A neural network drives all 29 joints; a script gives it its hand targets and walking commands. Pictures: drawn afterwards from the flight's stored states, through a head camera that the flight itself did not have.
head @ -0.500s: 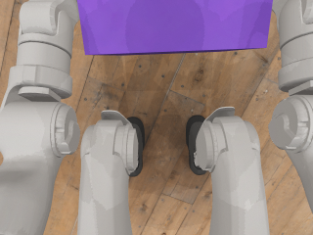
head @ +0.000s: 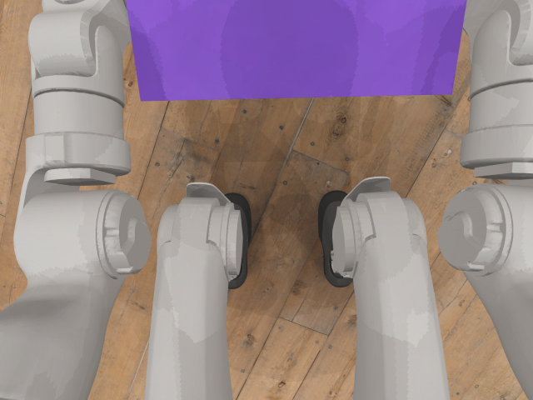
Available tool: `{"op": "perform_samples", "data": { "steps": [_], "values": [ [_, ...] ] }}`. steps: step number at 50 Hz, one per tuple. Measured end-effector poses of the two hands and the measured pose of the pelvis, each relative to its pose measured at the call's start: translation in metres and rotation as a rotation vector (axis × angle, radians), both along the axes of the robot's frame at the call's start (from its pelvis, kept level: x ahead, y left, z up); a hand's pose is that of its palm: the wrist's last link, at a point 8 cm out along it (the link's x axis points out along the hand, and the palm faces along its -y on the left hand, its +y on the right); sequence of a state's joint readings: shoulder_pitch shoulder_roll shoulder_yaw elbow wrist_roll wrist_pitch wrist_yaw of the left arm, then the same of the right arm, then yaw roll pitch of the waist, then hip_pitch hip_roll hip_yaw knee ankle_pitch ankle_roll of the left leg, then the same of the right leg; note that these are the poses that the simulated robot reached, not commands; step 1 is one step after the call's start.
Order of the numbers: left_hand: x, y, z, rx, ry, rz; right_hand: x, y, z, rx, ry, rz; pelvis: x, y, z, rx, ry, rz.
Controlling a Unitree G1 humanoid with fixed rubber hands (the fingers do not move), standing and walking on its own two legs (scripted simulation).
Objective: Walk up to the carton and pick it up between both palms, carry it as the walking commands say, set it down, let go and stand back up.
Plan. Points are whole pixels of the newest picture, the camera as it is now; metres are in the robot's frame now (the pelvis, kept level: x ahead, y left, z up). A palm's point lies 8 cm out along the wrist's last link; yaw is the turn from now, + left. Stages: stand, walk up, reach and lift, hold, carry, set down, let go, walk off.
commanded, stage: reach and lift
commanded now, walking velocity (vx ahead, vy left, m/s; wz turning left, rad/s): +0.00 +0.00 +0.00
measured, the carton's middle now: out of the picture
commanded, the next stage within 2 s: none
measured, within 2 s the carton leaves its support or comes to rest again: neither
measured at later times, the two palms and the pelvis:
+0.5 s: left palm out of the picture +0.54 +0.17 -0.08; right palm out of the picture +0.54 -0.19 -0.07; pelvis -0.02 +0.00 +0.05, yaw +0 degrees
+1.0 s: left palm out of the picture +0.52 +0.17 -0.01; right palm out of the picture +0.51 -0.19 +0.00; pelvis -0.02 +0.00 +0.10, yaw +0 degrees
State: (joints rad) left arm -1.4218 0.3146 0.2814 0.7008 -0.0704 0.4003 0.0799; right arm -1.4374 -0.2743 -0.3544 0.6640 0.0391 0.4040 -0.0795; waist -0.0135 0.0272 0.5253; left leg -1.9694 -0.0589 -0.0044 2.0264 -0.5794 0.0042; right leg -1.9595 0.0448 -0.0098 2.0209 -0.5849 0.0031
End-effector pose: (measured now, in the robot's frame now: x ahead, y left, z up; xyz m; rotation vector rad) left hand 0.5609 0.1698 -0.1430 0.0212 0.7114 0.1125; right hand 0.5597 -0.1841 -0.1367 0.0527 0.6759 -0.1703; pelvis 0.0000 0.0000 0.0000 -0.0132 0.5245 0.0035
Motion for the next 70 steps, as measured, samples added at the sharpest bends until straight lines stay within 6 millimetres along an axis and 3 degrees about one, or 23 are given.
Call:
{"op": "perform_samples", "data": {
  "steps": [11, 20, 33, 70],
  "values": [
    [-0.013, -0.005, 0.031, -0.006, 0.003, -0.012, -0.018, -0.005, 0.032, 0.003, 0.002, -0.016, -0.014, 0.004, 0.02, -0.002, -0.026, -0.002],
    [-0.018, -0.005, 0.055, -0.01, 0.0, -0.005, -0.018, -0.005, 0.06, 0.005, -0.001, -0.011, -0.023, 0.004, 0.038, 0.003, -0.034, -0.006],
    [-0.03, -0.001, 0.087, -0.002, 0.003, -0.007, -0.031, -0.001, 0.087, 0.004, 0.001, -0.003, -0.022, 0.002, 0.068, 0.004, -0.049, -0.005],
    [-0.062, 0.0, 0.191, -0.005, -0.01, -0.006, -0.064, -0.001, 0.191, 0.007, -0.014, -0.003, -0.023, 0.003, 0.148, 0.0, -0.165, -0.007]
  ]
}}
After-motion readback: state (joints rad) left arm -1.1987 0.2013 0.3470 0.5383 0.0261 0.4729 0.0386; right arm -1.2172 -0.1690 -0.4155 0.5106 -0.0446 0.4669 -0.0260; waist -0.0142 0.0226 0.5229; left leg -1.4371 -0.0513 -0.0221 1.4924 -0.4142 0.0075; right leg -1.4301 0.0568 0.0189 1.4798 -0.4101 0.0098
